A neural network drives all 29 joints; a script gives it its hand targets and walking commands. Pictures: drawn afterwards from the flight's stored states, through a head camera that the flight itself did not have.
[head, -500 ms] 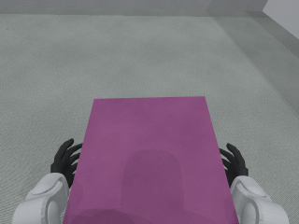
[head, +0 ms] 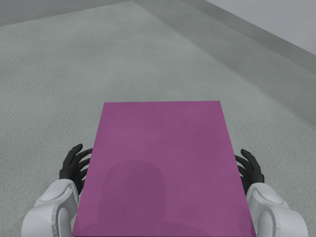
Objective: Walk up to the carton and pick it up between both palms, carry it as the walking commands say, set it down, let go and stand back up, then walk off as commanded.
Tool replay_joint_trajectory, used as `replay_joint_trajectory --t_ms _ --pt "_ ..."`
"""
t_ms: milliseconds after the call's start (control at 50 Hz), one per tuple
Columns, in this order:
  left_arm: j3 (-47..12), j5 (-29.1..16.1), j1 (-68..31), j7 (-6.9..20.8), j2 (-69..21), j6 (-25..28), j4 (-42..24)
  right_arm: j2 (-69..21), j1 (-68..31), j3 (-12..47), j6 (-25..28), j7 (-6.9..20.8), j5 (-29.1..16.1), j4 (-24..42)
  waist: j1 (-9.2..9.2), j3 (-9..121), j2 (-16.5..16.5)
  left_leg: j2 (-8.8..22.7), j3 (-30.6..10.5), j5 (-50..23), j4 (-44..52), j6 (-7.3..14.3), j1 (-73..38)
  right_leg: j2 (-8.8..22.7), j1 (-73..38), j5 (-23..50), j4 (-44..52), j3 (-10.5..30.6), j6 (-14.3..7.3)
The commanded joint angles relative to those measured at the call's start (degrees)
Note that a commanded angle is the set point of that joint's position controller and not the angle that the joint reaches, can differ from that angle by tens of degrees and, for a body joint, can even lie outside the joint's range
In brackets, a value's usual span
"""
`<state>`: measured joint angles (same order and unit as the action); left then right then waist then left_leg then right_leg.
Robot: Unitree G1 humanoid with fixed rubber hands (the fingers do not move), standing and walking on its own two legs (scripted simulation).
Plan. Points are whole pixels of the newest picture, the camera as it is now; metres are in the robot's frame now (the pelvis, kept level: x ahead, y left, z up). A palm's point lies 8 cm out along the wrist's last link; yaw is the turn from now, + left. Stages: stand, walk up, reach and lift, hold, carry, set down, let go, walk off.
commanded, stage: carry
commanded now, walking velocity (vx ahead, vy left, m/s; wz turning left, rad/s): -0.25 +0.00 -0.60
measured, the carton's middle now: (162, 177) +0.27 -0.02 +0.00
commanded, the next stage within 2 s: none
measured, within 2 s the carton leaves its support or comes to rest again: neither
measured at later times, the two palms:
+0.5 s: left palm out of the picture +0.08 +0.07 +0.08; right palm out of the picture -0.05 -0.29 +0.06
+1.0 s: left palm out of the picture -0.09 +0.07 +0.08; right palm out of the picture -0.28 -0.25 +0.07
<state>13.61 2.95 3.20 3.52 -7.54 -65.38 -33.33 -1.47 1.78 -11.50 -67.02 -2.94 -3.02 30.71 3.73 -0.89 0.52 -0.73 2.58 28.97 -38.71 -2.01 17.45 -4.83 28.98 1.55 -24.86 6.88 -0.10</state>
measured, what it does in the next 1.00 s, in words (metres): walks backwards, turning right: right foot, then left foot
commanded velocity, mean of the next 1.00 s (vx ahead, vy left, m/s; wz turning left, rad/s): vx -0.25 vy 0.00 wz -0.60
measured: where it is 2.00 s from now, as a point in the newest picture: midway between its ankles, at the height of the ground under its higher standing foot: outside the picture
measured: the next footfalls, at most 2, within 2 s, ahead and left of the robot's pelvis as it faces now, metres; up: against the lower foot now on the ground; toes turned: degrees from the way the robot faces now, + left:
right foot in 0.32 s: -0.12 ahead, -0.17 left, +0.00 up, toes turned -14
left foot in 0.68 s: -0.23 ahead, +0.09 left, +0.00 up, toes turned -23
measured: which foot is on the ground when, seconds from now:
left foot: down 0.00-0.32, up 0.34-0.66, down 0.68-1.00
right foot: down 0.00-0.04, up 0.06-0.30, down 0.32-0.72, up 0.74-0.98, down 1.00-1.00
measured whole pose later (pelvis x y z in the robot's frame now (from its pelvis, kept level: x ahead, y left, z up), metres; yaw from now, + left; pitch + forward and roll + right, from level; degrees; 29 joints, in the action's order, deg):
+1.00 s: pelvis -0.38 +0.02 +0.00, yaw -35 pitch +2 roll -2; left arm 14.3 -1.1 1.2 3.0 -2.8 -68.1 -33.4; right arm -5.9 4.1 -10.7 -66.7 -2.3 1.0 33.5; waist -4.4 0.3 -1.3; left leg 9.7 7.6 16.9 -41.6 -1.8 25.6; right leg -0.3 19.0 -18.0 -35.9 -2.5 0.6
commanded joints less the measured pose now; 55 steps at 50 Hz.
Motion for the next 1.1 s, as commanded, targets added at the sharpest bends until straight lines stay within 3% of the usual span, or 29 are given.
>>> replay_joint_trajectory --t_ms 0,20,40,60,80,100,160,260,300,320,340,360,400,540,580,660,680,700,720,740,760,840,880,940,960,980,1000,1020,1080 --pt "-48.20 -15.63 -20.36 0.97 -39.51 0.30 -11.21 -48.34 -25.91 50.00 2.73 8.44 -16.92 14.53 -4.55 26.34 9.19 -0.01 2.74 -4.78 22.18 2.21 -15.87 11.45 -13.65 -14.14 11.94 8.64 -0.12" --pt "-50.82 -16.79 -23.68 1.30 -40.30 -0.15 -12.87 -48.65 -23.71 47.04 3.30 8.45 -15.07 12.83 -3.12 20.96 -7.42 9.47 -10.16 3.96 25.72 7.08 -12.93 2.70 -2.47 -21.93 0.50 -1.06 7.10" --pt "-51.87 -17.81 -28.28 1.63 -40.32 -0.21 -14.75 -48.02 -26.88 46.39 3.50 8.45 -14.96 14.19 -3.34 16.91 -19.24 24.98 -21.01 -6.79 26.48 13.49 -3.10 -0.40 0.70 -27.05 -26.57 -7.74 5.43" --pt "-52.65 -18.49 -29.63 1.50 -40.45 -0.25 -15.23 -46.49 -24.91 45.87 2.96 8.74 -15.00 13.94 -4.05 13.94 -14.72 29.81 -16.93 -17.29 26.41 15.37 1.57 2.50 3.15 -30.52 -40.61 -7.06 4.99" --pt "-53.30 -19.47 -29.97 2.00 -41.86 0.05 -14.57 -46.18 -27.90 46.40 3.26 8.63 -14.60 16.71 -4.29 13.87 -5.97 26.50 -10.32 -24.32 22.98 14.26 2.28 4.83 2.39 -28.26 -47.80 -4.54 3.67" --pt "-53.05 -19.79 -29.43 2.29 -41.35 -0.11 -13.37 -45.36 -29.13 46.91 3.36 8.50 -13.89 16.93 -4.50 13.82 -4.28 23.52 -5.59 -27.76 19.52 12.50 2.44 5.09 2.77 -25.37 -51.58 -4.70 2.46" --pt "-54.08 -20.56 -28.79 1.77 -38.16 -1.44 -12.80 -42.00 -21.05 43.31 1.99 7.64 -10.88 12.33 -4.93 16.90 -10.98 17.39 1.98 -44.68 10.58 9.14 -6.25 4.55 3.03 -26.42 -42.33 -9.37 2.12" --pt "-53.14 -21.88 -27.24 1.96 -39.25 -3.34 -9.18 -40.90 -19.44 42.53 1.39 5.80 -9.21 15.01 -3.59 19.97 -17.19 21.66 -3.92 -43.67 8.26 7.94 -12.61 3.92 -4.11 -31.61 -12.74 -12.90 1.77" --pt "-51.77 -21.99 -25.42 2.46 -39.13 -3.86 -6.96 -40.02 -17.39 42.56 0.80 5.33 -8.56 13.20 -4.14 17.12 -8.39 19.12 -0.84 -37.68 0.96 2.85 -6.38 6.07 -10.35 -17.55 4.87 -7.17 0.80" --pt "-51.95 -22.37 -25.85 2.53 -39.45 -3.53 -6.76 -39.96 -17.84 42.13 1.05 5.23 -8.42 14.04 -3.95 18.05 3.70 14.79 0.10 -19.70 -5.59 -0.75 7.16 15.71 -19.37 1.85 4.89 7.90 -1.57" --pt "-50.90 -21.35 -24.65 2.64 -38.88 -2.59 -7.63 -41.27 -21.51 45.03 1.10 5.67 -10.07 16.71 -4.13 17.47 20.23 5.70 3.08 10.42 -15.79 -3.19 16.20 28.80 -18.51 26.78 3.17 25.80 -9.46" --pt "-51.49 -21.59 -26.00 2.74 -40.28 -2.28 -10.37 -44.39 -23.26 45.94 1.60 6.12 -11.20 15.37 -3.80 18.79 13.67 6.03 -2.72 10.25 -24.76 -2.83 16.05 25.96 -19.89 34.69 -0.25 18.51 -9.88" --pt "-49.88 -19.86 -25.45 2.70 -41.58 -1.04 -11.06 -47.85 -28.99 49.06 2.74 7.35 -14.80 17.05 -4.05 19.65 9.76 6.70 -3.10 2.19 -28.91 -2.43 15.30 20.68 -18.65 22.60 -0.64 8.80 -7.76" --pt "-46.45 -16.08 -20.47 1.44 -39.97 1.13 -11.77 -48.41 -29.98 52.82 3.44 7.87 -18.02 18.85 -5.01 23.44 12.63 2.41 -2.93 0.13 -13.21 -1.96 10.83 18.46 -23.06 1.44 5.91 14.32 -8.93" --pt "-46.22 -15.57 -18.65 1.01 -39.76 1.05 -11.76 -48.52 -28.61 52.27 3.33 7.87 -18.23 17.81 -5.49 25.63 9.75 0.05 -3.09 1.37 -7.01 -1.16 7.58 17.81 -24.10 -2.16 8.27 16.29 -9.01" --pt "-48.31 -16.25 -19.88 0.66 -37.97 0.82 -13.49 -46.57 -22.98 49.01 3.20 7.76 -15.68 14.59 -4.59 27.84 10.01 -1.12 1.93 -4.29 19.05 1.05 -11.63 12.89 -17.53 -9.16 11.93 11.27 -2.27" --pt "-49.91 -17.17 -21.95 0.88 -39.83 0.91 -14.88 -48.02 -24.16 48.17 3.88 7.83 -15.27 15.81 -4.47 26.13 6.69 0.57 0.16 -5.80 21.43 2.28 -18.40 8.20 -9.72 -14.40 12.98 7.04 2.63" --pt "-50.98 -17.37 -22.95 1.34 -39.08 0.22 -14.87 -46.11 -22.88 45.55 4.30 7.60 -13.58 14.99 -3.13 22.18 -11.45 12.42 -13.99 -1.14 23.42 7.78 -12.35 0.64 -2.55 -19.10 -5.04 -2.55 6.77" --pt "-51.86 -18.45 -27.22 1.45 -38.63 0.18 -17.08 -45.85 -23.43 45.04 3.94 7.80 -13.65 14.51 -3.68 18.00 -19.68 24.83 -19.02 -10.16 24.83 12.95 -2.31 -0.42 0.64 -27.11 -27.67 -8.24 5.26" --pt "-52.30 -19.06 -28.37 1.47 -38.93 0.07 -16.53 -44.89 -22.93 44.65 3.59 7.76 -13.30 14.74 -4.01 15.67 -13.83 28.04 -14.88 -20.91 24.17 15.34 2.67 2.46 1.44 -30.16 -40.79 -7.39 4.69" --pt "-53.18 -19.77 -28.92 1.85 -39.75 0.20 -15.96 -44.27 -26.30 45.70 3.68 7.96 -13.15 17.50 -4.31 13.49 -6.93 24.31 -8.28 -24.00 21.27 13.43 4.15 4.84 2.19 -27.99 -47.02 -5.04 3.09" --pt "-53.67 -21.38 -28.89 1.60 -38.05 -1.09 -14.18 -42.06 -20.99 43.37 2.36 6.80 -10.56 13.91 -4.77 17.76 -10.03 17.67 -1.32 -46.14 9.71 9.54 -6.52 4.26 3.31 -27.05 -40.08 -8.77 1.46" --pt "-53.86 -21.55 -27.81 1.41 -37.63 -1.67 -13.97 -40.54 -19.79 42.45 2.42 6.23 -9.96 15.22 -4.05 18.21 -14.42 18.60 -3.04 -49.63 7.95 7.26 -10.18 4.21 0.64 -29.51 -26.74 -10.11 1.20" --pt "-52.26 -21.76 -26.35 1.54 -38.93 -2.82 -10.23 -40.79 -19.04 42.61 1.95 5.14 -9.41 15.66 -3.91 19.75 -14.00 20.19 -3.81 -51.01 4.04 6.41 -13.24 3.01 -5.00 -26.78 -6.58 -13.12 0.89" --pt "-51.85 -21.52 -24.23 1.60 -38.95 -3.18 -8.73 -39.59 -16.38 41.97 1.73 5.02 -9.07 15.15 -4.16 18.83 -12.33 19.03 -1.96 -46.60 1.36 3.90 -10.45 3.75 -8.70 -18.09 1.99 -11.36 0.77" --pt "-51.73 -22.07 -24.89 1.89 -39.16 -3.02 -9.62 -40.09 -17.63 42.20 1.92 5.09 -9.54 15.33 -3.74 18.73 -6.45 17.09 -1.47 -35.06 -4.49 0.31 -2.12 8.78 -15.69 -2.99 3.49 -2.41 0.05" --pt "-50.40 -20.64 -22.98 1.91 -37.38 -2.51 -6.93 -38.49 -19.61 43.37 1.69 5.27 -9.60 16.78 -4.42 19.06 15.74 8.68 3.26 -3.86 -13.18 -3.56 14.37 25.56 -22.72 30.89 0.41 20.35 -7.35" --pt "-50.95 -20.83 -23.48 1.91 -38.22 -2.29 -9.36 -41.42 -20.93 44.22 1.70 5.43 -10.45 15.41 -4.05 18.28 17.43 7.26 -1.18 11.36 -22.30 -3.51 15.78 27.00 -20.20 40.47 -0.93 18.78 -11.15" --pt "-49.25 -18.79 -24.36 1.91 -40.74 -0.21 -12.08 -47.70 -28.60 49.02 3.33 7.18 -15.52 17.52 -4.29 20.73 9.14 6.52 -3.30 1.50 -27.61 -2.22 15.73 20.69 -20.89 22.41 -0.72 10.48 -9.18"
